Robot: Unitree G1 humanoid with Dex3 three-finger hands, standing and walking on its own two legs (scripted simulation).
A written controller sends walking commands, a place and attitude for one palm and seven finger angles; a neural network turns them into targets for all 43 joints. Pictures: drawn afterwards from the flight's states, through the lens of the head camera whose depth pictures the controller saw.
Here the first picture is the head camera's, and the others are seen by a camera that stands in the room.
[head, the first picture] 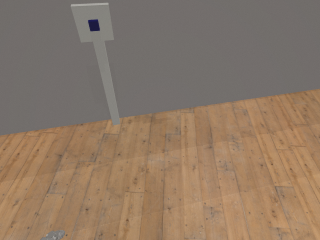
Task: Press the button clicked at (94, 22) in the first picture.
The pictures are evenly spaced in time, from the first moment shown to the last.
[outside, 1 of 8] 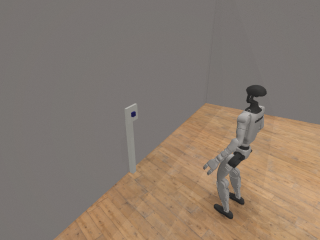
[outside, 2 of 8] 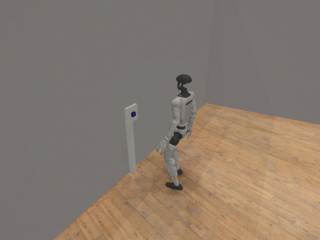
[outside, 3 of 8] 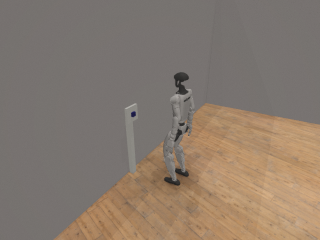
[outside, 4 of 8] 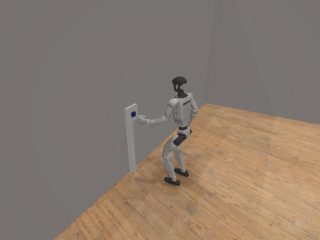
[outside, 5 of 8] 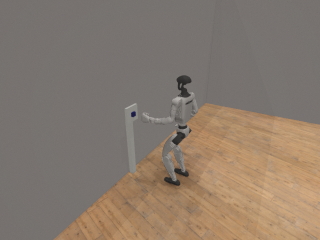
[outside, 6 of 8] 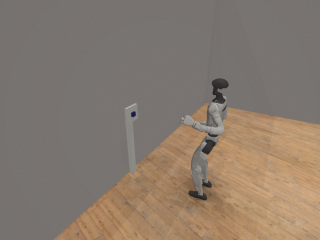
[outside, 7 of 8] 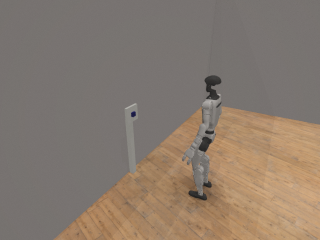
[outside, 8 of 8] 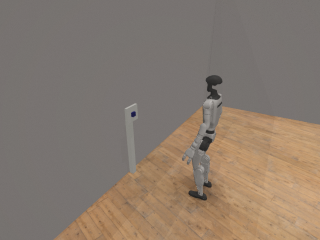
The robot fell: no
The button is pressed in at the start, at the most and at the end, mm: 0 15 0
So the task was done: yes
